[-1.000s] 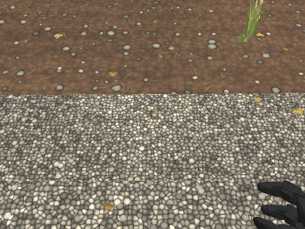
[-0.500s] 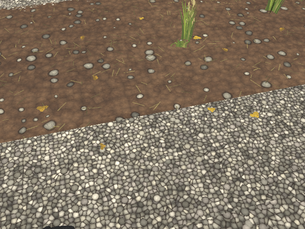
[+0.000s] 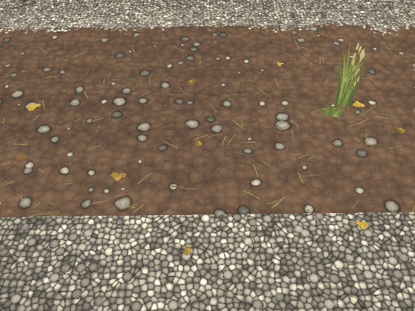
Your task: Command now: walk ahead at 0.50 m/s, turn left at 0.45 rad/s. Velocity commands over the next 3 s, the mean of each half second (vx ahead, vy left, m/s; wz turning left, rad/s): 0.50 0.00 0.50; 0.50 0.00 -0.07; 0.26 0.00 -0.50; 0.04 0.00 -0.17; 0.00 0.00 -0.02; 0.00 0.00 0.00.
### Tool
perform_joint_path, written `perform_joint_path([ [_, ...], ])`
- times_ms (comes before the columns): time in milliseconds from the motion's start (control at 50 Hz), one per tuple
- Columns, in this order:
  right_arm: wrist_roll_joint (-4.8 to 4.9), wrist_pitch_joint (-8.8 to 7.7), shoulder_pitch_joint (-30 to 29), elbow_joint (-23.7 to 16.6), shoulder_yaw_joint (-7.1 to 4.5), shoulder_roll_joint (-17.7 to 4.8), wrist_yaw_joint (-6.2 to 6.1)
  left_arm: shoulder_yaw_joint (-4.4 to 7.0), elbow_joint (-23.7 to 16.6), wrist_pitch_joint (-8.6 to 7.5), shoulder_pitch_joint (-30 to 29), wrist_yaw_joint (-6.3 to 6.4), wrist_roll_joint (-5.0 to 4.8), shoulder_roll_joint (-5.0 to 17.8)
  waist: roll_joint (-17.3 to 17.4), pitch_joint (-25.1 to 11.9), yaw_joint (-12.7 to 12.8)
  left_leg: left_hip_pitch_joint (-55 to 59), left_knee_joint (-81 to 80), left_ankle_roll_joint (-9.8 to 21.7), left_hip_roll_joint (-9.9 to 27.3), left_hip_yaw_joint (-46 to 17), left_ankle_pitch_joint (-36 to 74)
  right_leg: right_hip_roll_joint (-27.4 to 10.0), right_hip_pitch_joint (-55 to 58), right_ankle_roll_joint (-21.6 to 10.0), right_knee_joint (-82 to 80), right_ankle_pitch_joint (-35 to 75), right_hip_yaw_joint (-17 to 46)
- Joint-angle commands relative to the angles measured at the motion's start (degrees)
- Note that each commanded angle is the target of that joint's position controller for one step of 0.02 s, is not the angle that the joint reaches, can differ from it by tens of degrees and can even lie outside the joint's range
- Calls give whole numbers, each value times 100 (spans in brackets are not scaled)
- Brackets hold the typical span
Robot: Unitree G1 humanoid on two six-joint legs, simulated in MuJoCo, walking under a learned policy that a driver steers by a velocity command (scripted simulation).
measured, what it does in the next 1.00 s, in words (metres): goes down: left foot, then right foot 0.16 m lower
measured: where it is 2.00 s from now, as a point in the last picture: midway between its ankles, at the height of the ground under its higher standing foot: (188, 257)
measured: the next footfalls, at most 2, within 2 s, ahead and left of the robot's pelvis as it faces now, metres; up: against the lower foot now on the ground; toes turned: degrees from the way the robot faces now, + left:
left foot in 0.16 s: +0.14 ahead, +0.16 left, +0.00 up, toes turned +7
right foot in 0.62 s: +0.54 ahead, +0.04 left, -0.16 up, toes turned +21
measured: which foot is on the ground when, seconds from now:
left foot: up 0.00-0.14, down 0.16-0.62, up 0.64-1.00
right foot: down 0.00-0.16, up 0.18-0.60, down 0.62-1.00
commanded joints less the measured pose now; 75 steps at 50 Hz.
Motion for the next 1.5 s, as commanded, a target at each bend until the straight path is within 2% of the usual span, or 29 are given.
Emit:
perform_joint_path([
  [20,-8,18,-75,-404,-72,-290,88,167,-304,-85,-154,14,-52,717,-461,204,-119,-259,473,108,119,-11,-295,-1926,146,-892,-71,2829,666],
  [120,57,57,-247,-800,-126,-361,297,243,-376,32,-157,68,-249,947,-829,190,-134,-91,302,324,-98,672,-1497,-2041,536,-741,963,4054,461],
  [180,37,63,2561,-48,-489,-986,188,311,-835,-171,-1568,14,-399,1237,-452,-572,-1879,4426,-1019,720,-938,1479,-598,-1358,-2207,-249,4447,4660,-196],
  [200,165,56,2456,65,-549,-1496,87,156,-992,-327,-1085,-116,-282,544,1592,-86,-1384,4949,-2116,1543,144,-685,179,-221,-4072,206,7115,-1372,-178],
  [220,182,-87,1779,-399,-227,-1116,115,50,-1017,-501,-491,-193,-177,425,1800,-547,-743,4851,-2408,2081,696,-2544,994,-249,-4622,17,7403,-2321,1065],
  [240,181,-173,1739,-441,-172,-788,198,148,-1274,-508,-1009,-170,-420,792,1130,-420,-830,4675,-3140,2261,1009,-3227,102,-175,-5173,-50,7009,-1742,1274],
  [260,191,-247,1528,-381,-182,-856,233,124,-1395,-419,-1356,-87,-459,694,48,-181,-630,4241,-3038,2076,1089,-3444,-750,-381,-5288,-93,6378,-1414,1363],
  [300,222,-325,854,-556,-135,-808,133,61,-1390,-237,-1407,15,-229,544,-652,69,-199,3022,-2651,1893,1119,-2939,-488,-704,-4587,7,5217,-1143,1447],
  [340,-11,-288,612,-662,-138,-876,-32,16,-1349,-212,-1436,-101,-121,548,-498,7,-140,2286,-2561,1735,808,-2242,-74,-702,-3834,39,4346,-85,1252],
  [360,49,-350,1047,-513,-96,-730,-175,78,-1430,-280,-1951,-198,-134,774,-320,124,-364,2494,-2343,1483,431,-1853,-796,-709,-4179,-44,3463,1149,1406],
  [420,86,-209,1379,-298,-11,-503,-446,-173,-1548,-367,-2498,-541,124,106,-242,12,-673,1135,-2327,1029,-474,-821,-2244,-59,-2213,-173,1399,4448,729],
  [540,247,-94,1857,3,44,-97,-410,-172,-1733,-179,-2609,-459,-88,237,160,296,-843,2445,-837,673,-363,-1094,-2739,-399,-2062,10,230,4351,1107],
  [600,181,32,1589,28,-20,-286,-376,42,-1068,-217,-757,-316,-158,444,-16,-97,-7,2726,1423,560,-562,-748,-1263,-751,-586,82,-604,4355,948],
  [620,132,-44,1413,-50,-30,-161,-252,104,-691,-189,524,-333,-97,587,-289,-571,510,1220,3224,371,-873,-520,-2347,-1165,1315,-244,241,4602,1368],
  [640,159,-150,2078,-80,136,400,-143,42,-472,-220,1203,-382,6,728,-1385,-1349,349,-789,5169,238,-1316,-783,-5050,-1810,3466,-500,2148,6207,1935],
  [660,271,-292,2643,-202,221,171,-128,180,-315,-145,1216,-372,-165,1126,-2456,-1843,74,-1707,5655,81,-971,-882,-4672,-2260,3934,-987,2171,6083,3111],
  [680,352,-383,2436,-333,246,-118,-107,295,-320,-11,989,-333,-284,1391,-2197,-2106,71,-2427,5903,-48,-740,-626,-4396,-2671,3907,-1865,1377,3025,4232],
  [700,198,-365,1561,-520,190,-302,-207,172,-430,99,400,-298,-206,939,-574,-1483,-28,-2415,5602,12,-379,99,-3428,-2431,2535,-1718,94,129,4661],
  [720,245,-406,1047,-714,108,-508,-283,90,-722,-6,-399,-191,-113,924,-765,-1088,-346,-2203,4536,60,-148,-190,-2283,-2727,1443,-1874,-246,-126,5124],
  [760,-69,-286,570,-683,50,-558,-330,-69,-658,-163,-846,-161,-138,534,-155,128,-660,-1165,2874,-187,240,-323,-1788,-1917,-879,-1512,-252,1734,3972],
  [820,-257,-383,-66,-966,167,47,-303,-43,-509,-83,-494,-33,-158,627,-642,-7,-466,283,317,-506,123,98,-900,-956,-1775,-1230,-400,3097,2490],
  [960,-24,-413,-1345,-1242,167,77,-60,26,-141,210,543,102,-394,669,-632,-97,83,1122,-2323,-361,-542,143,-139,-1025,-594,-976,19,2022,2791],
  [1020,-19,-540,-895,-1179,24,-207,-14,72,-266,291,400,143,-338,780,-728,-280,-281,2247,-2933,-33,-561,131,-549,-920,-542,-787,562,1796,3085],
  [1060,-119,-533,824,-898,-193,-827,-134,-41,-571,221,46,107,-188,441,51,-1424,-1057,5056,-2689,572,792,-1024,-313,-148,-2057,-350,2935,620,2224],
  [1080,-126,-458,1022,-765,-248,-1043,-111,-133,-678,182,839,103,-319,245,1659,-1911,-680,6092,-3006,1416,1974,-3096,-673,320,-3550,-96,4320,-1881,1795],
  [1120,-68,-418,415,-954,-85,-324,-115,76,-620,304,313,129,-304,932,465,-732,-676,4918,-3126,1192,1711,-2302,164,-175,-4078,194,5218,-1418,1723],
  [1180,-118,-360,-308,-920,17,-47,-56,147,-740,540,67,145,-221,724,176,-213,-173,3317,-3344,994,1127,-753,2038,-572,-3403,465,4911,-987,1395],
  [1280,-126,-277,-491,-675,-120,-480,-168,75,-1055,698,-366,105,-229,419,351,-352,-130,2915,-3723,1106,1049,234,2140,-638,-3080,638,3954,55,1089],
  [1500,176,-52,-74,-282,-193,-805,-184,195,-1489,662,-911,-145,-170,770,68,-519,-147,3137,-2124,453,863,971,903,-184,-1059,-83,599,1320,592],
])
